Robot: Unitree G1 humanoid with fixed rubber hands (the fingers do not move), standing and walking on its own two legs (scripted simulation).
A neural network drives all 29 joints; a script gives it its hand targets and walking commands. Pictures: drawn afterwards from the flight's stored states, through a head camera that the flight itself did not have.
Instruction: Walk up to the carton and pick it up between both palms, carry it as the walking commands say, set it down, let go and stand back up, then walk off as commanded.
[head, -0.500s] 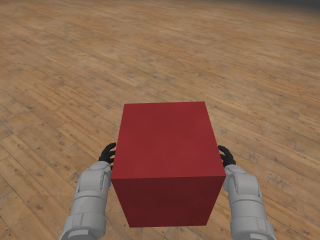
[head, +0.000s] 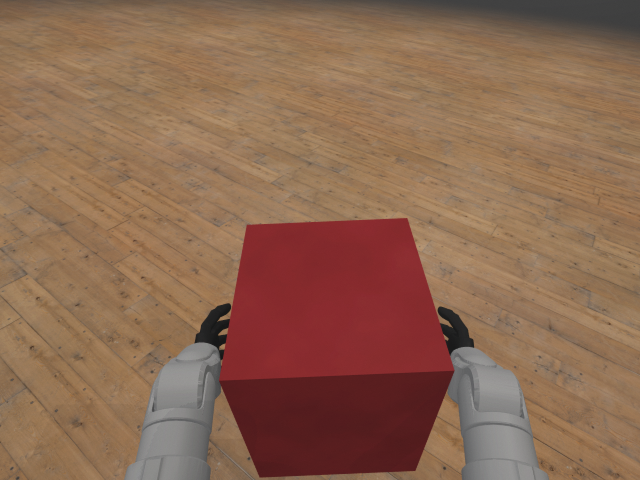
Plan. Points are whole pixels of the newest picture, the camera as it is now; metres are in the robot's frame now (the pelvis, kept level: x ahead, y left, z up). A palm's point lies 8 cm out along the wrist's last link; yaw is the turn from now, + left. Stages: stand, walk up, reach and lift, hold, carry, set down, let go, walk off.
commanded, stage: reach and lift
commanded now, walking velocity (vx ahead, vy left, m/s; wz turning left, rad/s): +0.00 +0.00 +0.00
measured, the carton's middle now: (332, 349) +0.33 -0.01 -0.01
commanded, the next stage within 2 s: hold in 0.16 s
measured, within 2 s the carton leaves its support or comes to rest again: neither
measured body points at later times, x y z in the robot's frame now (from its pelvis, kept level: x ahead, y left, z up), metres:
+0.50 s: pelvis +0.00 +0.00 +0.00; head -0.06 +0.02 +0.45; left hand +0.29 +0.16 +0.02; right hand +0.28 -0.17 +0.04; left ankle +0.04 +0.11 -0.74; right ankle +0.02 -0.14 -0.74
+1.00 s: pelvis +0.02 -0.06 -0.01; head -0.02 -0.06 +0.44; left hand +0.32 +0.11 +0.06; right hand +0.31 -0.23 +0.07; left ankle +0.04 +0.11 -0.73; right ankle +0.07 -0.16 -0.74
